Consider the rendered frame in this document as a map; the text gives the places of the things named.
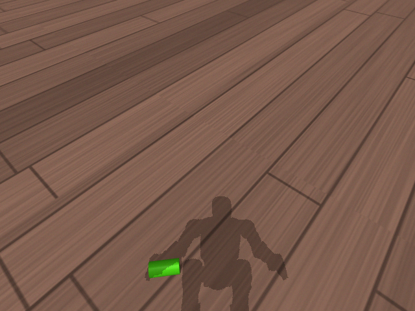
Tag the can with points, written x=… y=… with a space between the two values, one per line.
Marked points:
x=161 y=268

